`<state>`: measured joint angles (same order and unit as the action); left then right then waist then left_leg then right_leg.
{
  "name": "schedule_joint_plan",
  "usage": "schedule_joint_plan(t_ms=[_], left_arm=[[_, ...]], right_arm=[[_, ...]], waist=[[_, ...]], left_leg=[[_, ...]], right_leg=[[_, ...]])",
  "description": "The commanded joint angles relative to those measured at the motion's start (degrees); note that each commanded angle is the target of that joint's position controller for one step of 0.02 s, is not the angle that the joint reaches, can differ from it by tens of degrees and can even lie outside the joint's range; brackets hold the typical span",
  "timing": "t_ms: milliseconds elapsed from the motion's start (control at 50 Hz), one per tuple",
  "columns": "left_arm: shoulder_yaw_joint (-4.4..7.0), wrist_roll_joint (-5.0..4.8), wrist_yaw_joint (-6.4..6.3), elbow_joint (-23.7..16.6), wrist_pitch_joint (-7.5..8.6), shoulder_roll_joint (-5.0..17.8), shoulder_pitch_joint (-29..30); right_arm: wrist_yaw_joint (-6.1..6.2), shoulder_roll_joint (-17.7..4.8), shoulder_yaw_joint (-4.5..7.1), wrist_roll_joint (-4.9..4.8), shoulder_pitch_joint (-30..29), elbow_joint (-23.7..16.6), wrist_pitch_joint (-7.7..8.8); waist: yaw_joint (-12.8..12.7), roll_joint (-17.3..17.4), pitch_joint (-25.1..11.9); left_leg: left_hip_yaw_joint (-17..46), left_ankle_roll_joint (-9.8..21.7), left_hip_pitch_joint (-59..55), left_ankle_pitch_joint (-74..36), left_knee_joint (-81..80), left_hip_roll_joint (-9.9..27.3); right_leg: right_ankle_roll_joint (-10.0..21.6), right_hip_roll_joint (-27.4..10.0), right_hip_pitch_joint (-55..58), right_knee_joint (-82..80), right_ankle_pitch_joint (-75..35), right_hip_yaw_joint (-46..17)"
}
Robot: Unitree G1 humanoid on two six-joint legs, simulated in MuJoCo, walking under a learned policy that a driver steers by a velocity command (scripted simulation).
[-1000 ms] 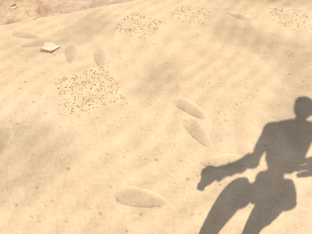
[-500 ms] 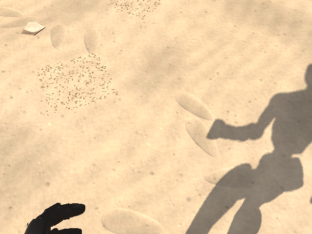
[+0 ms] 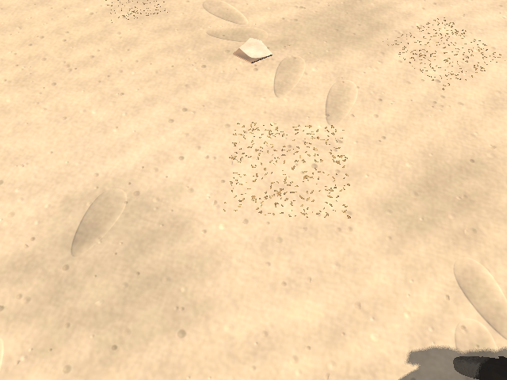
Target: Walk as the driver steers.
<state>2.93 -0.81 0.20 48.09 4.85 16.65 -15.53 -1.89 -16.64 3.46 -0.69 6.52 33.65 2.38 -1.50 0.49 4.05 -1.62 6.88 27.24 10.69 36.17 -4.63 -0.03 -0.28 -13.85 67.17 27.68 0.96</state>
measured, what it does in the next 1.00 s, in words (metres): walks ahead, turning right: right foot, then left foot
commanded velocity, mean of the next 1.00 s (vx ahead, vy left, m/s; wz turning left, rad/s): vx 0.10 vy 0.00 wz -0.18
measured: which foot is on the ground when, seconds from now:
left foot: down 0.00-0.38, up 0.40-0.72, down 0.74-1.00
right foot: up 0.00-0.34, down 0.36-0.76, up 0.78-1.00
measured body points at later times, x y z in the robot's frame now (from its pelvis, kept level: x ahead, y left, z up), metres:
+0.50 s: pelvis +0.17 -0.04 +0.01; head +0.21 -0.05 +0.46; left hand +0.31 +0.23 -0.09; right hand +0.33 -0.30 -0.10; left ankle +0.09 +0.07 -0.66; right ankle +0.26 -0.14 -0.72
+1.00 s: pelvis +0.18 +0.00 +0.03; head +0.22 +0.02 +0.47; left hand +0.39 +0.25 -0.09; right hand +0.24 -0.30 -0.06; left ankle +0.21 +0.11 -0.72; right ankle +0.13 -0.14 -0.64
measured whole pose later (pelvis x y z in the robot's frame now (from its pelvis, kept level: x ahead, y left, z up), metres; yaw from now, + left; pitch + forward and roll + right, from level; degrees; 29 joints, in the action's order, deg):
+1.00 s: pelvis +0.18 +0.00 +0.03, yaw -16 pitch +1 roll -1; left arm 5.9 -1.5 -1.4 39.7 -4.1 19.8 -11.6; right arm 2.5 -14.2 2.8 0.9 10.9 39.7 -0.3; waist 0.4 -2.3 2.6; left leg -2.9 1.3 12.1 13.3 24.5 1.7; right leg -6.5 1.3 -29.0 60.9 21.8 -4.6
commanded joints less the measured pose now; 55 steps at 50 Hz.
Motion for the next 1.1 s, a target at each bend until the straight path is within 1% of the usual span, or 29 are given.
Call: schedule_joint_plan(t_ms=[20, 40, 60, 100, 140, 200, 280, 320, 360, 380, 400, 420, 440, 460, 500, 540, 600, 680, 720, 740, 760, 780, 800, 820, 860, 900, 960, 1040, 1100], left_arm=[[1.40, 0.30, 0.11, -7.8, 2.92, 8.2, 5.1], [1.85, 1.22, -0.23, -7.5, 1.92, 8.8, 3.8], [1.94, 1.42, -0.35, -7.4, 0.83, 8.6, 3.0], [1.43, 1.92, -0.91, -7.1, -0.65, 6.4, 2.0], [0.79, 1.90, -1.32, -7.2, -1.34, 4.6, 3.1], [-0.07, 1.31, -0.69, -7.1, -1.42, 3.2, 6.6], [0.13, 0.76, 0.49, -7.9, -1.12, 4.4, 10.5], [0.71, 1.01, 0.84, -8.6, -0.94, 5.8, 11.2], [1.33, 1.35, 1.07, -8.5, -0.71, 7.2, 8.7], [2.04, 1.51, 0.87, -8.9, -0.62, 10.0, 7.8], [2.78, 1.91, 0.82, -9.2, -0.89, 13.4, 7.1], [2.61, 1.44, 0.67, -8.8, -1.78, 10.8, 3.2], [1.65, 1.13, 0.66, -7.9, -2.11, 7.8, 0.2], [1.91, 0.78, 0.69, -8.2, -2.36, 8.7, 1.4], [2.44, 0.23, 0.20, -9.7, -3.22, 9.7, 5.7], [2.57, 0.16, -0.55, -10.5, -4.67, 8.9, 8.2], [3.27, 0.32, -1.46, -11.1, -5.88, 9.3, 7.7], [3.98, -0.04, -1.85, -11.8, -6.82, 10.3, 7.6], [4.01, -0.68, -2.16, -12.4, -7.47, 10.3, 8.9], [3.75, -0.84, -2.31, -12.4, -7.57, 9.3, 8.0], [3.07, -0.45, -2.21, -13.3, -7.43, 6.8, 7.7], [3.38, -0.55, -2.01, -14.6, -6.64, 7.0, 8.2], [4.64, 0.32, -1.94, -13.2, -6.20, 10.6, 5.7], [5.27, -0.08, -1.88, -11.3, -6.56, 11.5, 3.2], [4.91, 0.10, -2.40, -9.4, -7.82, 9.2, 0.9], [4.30, -0.43, -2.14, -10.8, -8.16, 7.5, 2.7], [3.37, -0.87, -1.70, -13.8, -8.00, 6.1, 7.9], [2.47, -0.48, -0.51, -15.9, -8.15, 5.0, 9.1], [2.71, -0.54, 0.09, -16.5, -8.59, 5.8, 8.4]], right_arm=[[0.67, -9.2, 2.96, 0.31, 7.9, -2.4, 0.87], [0.85, -8.1, 2.60, 0.45, 5.3, -3.1, 0.76], [1.01, -8.0, 2.45, 0.82, 4.0, -3.5, 0.61], [1.49, -9.0, 2.79, 0.90, 4.0, -2.5, 0.58], [2.46, -9.6, 2.86, 0.64, 5.0, -1.2, -0.08], [3.44, -7.0, 1.79, 0.33, 6.3, 0.9, -0.98], [2.95, -5.9, 0.78, 1.63, 7.7, 3.9, -0.53], [2.60, -6.4, 0.84, 1.75, 7.2, 5.0, -0.19], [2.87, -7.1, 1.07, 0.63, 6.8, 5.7, -0.36], [3.21, -7.0, 1.15, 1.17, 9.0, 5.8, -0.12], [3.36, -6.1, 0.94, 2.00, 13.9, 5.4, 0.22], [3.81, -5.9, 0.65, 2.45, 11.7, 5.1, -0.01], [3.73, -6.5, 0.77, 1.60, 7.8, 3.6, -0.98], [3.81, -6.8, 1.08, 0.80, 7.1, 3.5, -2.14], [4.15, -6.2, 1.31, 0.55, 5.0, 3.2, -3.94], [4.52, -4.5, 1.12, 0.52, 4.5, 3.0, -4.14], [4.33, -3.2, 0.89, 0.35, 5.0, 3.6, -3.42], [3.37, -4.2, 1.32, 0.16, 5.7, 3.8, -2.38], [2.80, -4.4, 1.73, 0.21, 8.4, 4.9, -1.80], [2.85, -5.8, 2.29, 0.52, 9.4, 5.2, -1.70], [3.18, -10.7, 3.40, 1.96, 10.4, 4.7, -1.88], [2.99, -13.5, 4.03, 4.02, 7.6, 4.1, -1.99], [3.20, -10.3, 2.97, 4.57, 3.6, 2.1, -1.37], [3.57, -7.5, 2.16, 3.52, 0.0, 1.3, -1.07], [3.93, -5.7, 1.49, 1.38, -1.6, 1.2, -0.89], [4.29, -5.6, 1.24, 1.35, 0.6, 1.8, -1.31], [4.85, -7.1, 1.85, 1.61, 5.2, 3.0, -2.17], [4.25, -10.0, 3.04, 1.27, 4.5, 3.1, -2.80], [3.41, -11.1, 3.61, 0.61, 3.7, 3.3, -2.84]], waist=[[3.5, -3.1, -8.9], [1.2, -2.7, -7.6], [-0.1, -1.6, -7.1], [-0.8, -0.1, -7.8], [-0.6, 1.5, -9.2], [1.8, 3.7, -11.3], [3.7, 4.9, -9.3], [3.4, 5.1, -7.7], [1.6, 4.4, -7.3], [2.3, 0.7, -8.9], [5.2, -6.9, -13.2], [1.2, -11.3, -15.8], [-0.7, -12.6, -16.5], [-0.3, -8.4, -15.3], [0.8, -5.2, -10.5], [1.8, -7.3, -8.9], [1.3, -10.0, -10.7], [0.9, -11.0, -11.3], [2.7, -10.6, -10.5], [2.9, -9.0, -10.2], [2.3, 0.9, -9.3], [1.5, 15.5, -6.5], [0.3, 10.8, -5.9], [-1.5, 7.1, -5.5], [-1.3, 5.7, -4.6], [0.2, 6.4, -4.2], [3.7, 8.4, -5.1], [4.4, 9.5, -6.4], [4.1, 10.4, -6.9]], left_leg=[[28.6, 12.3, -30.0, -24.0, -16.5, 18.1], [24.0, 11.0, -23.3, -30.5, -17.0, 16.3], [21.9, 10.5, -18.2, -34.0, -17.9, 15.1], [17.7, 10.3, -13.0, -41.5, -17.9, 13.1], [13.9, 9.0, -11.9, -43.2, -16.9, 11.5], [10.0, 5.4, -13.1, -38.1, -15.9, 9.6], [11.4, 4.7, -16.6, -30.8, -15.5, 12.8], [12.6, 4.5, -18.7, -31.0, -12.7, 14.5], [12.2, 2.3, -19.9, -27.9, -7.3, 13.0], [10.1, -0.3, -18.7, -23.4, -2.2, 9.5], [6.4, -4.2, -11.2, -10.9, 6.0, 3.5], [3.1, -7.9, -4.0, 11.0, 16.1, -0.7], [6.1, -9.0, 1.9, 28.0, 24.1, -0.8], [8.3, -9.3, 4.0, 28.2, 29.6, 0.6], [8.5, -9.8, 5.2, 22.3, 28.6, 2.4], [6.7, -10.4, 1.3, 18.0, 19.1, 2.2], [5.9, -10.9, -4.4, 14.7, 10.2, 0.9], [6.1, -9.9, -9.1, 10.0, 0.1, 0.7], [4.6, -8.2, -14.9, 3.8, -9.7, 0.6], [6.0, -6.7, -19.3, 1.9, -13.7, 3.4], [17.5, -1.6, -23.0, 4.8, -18.5, 14.9], [30.9, 6.2, -17.0, -0.8, -23.2, 25.2], [29.9, 8.3, -14.3, -5.1, -22.5, 27.0], [23.6, 5.9, -14.0, -7.4, -20.9, 23.6], [16.1, 3.3, -17.1, -11.1, -18.7, 19.4], [11.2, 4.0, -18.8, -16.8, -18.1, 17.8], [10.0, 5.6, -26.6, -19.3, -17.5, 19.4], [7.0, 6.2, -25.9, -21.4, -17.0, 21.4], [4.7, 5.9, -23.9, -23.7, -15.7, 22.1]], right_leg=[[-0.6, -3.4, -28.8, 5.1, -3.5, -6.4], [-1.5, -4.7, -23.8, 1.8, -4.7, -6.3], [-2.3, -4.7, -20.0, 0.1, -5.3, -5.8], [-4.2, -3.6, -16.7, -5.1, -8.3, -4.3], [-5.4, -2.2, -15.9, -11.6, -13.3, -3.5], [-5.3, -2.0, -12.2, -22.1, -26.2, -2.9], [-2.9, -2.3, -9.6, -29.9, -28.9, -3.9], [-0.7, -1.7, -9.9, -32.6, -23.2, -3.7], [1.8, -0.7, -6.2, -39.9, -28.5, -2.7], [4.0, -3.9, -1.3, -40.0, -47.6, -7.5], [10.7, -10.4, 8.7, -38.3, -61.9, -16.4], [18.0, -16.8, 13.2, -41.4, -64.3, -25.6], [20.3, -19.2, 15.5, -44.9, -56.9, -32.4], [18.7, -18.1, 14.2, -45.6, -46.7, -32.6], [14.7, -14.5, 7.0, -47.7, -34.1, -27.7], [11.6, -9.5, 2.2, -49.5, -25.1, -24.0], [11.1, -7.5, 0.9, -49.6, -22.6, -23.3], [10.7, -7.6, 0.1, -49.7, -18.0, -27.5], [8.6, -5.8, -3.0, -48.2, -14.3, -27.5], [6.4, -3.7, -6.6, -46.1, -9.9, -26.2], [3.0, 1.3, -15.0, -36.2, -1.9, -20.1], [0.2, 8.7, -20.6, -21.3, 5.7, -9.6], [-1.4, 4.9, -19.6, -9.3, 5.1, -11.6], [-1.9, 4.7, -19.3, -4.6, 1.8, -11.1], [-3.9, 4.0, -21.8, 1.7, -3.5, -9.9], [-5.5, 3.4, -22.5, 2.6, -5.5, -7.4], [-7.2, 1.3, -24.6, -5.6, -6.4, -5.5], [-6.7, -1.3, -17.0, -15.9, -3.8, -1.8], [-5.0, -0.7, -10.8, -23.1, -4.2, 1.4]])
Velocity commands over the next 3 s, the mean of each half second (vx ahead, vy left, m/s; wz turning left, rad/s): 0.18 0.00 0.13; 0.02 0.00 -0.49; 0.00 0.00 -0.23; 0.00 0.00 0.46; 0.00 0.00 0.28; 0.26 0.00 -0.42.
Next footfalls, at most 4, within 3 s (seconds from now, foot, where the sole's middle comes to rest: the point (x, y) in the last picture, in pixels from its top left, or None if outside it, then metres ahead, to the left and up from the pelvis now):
0.36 right None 0.30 -0.14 -0.75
0.74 left None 0.25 0.10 -0.75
1.20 right None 0.15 -0.15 -0.75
1.70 left None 0.20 0.08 -0.75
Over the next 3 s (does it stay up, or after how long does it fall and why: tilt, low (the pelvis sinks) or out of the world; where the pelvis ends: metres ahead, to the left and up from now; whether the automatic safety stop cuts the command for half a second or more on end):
stays up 0.25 -0.10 0.00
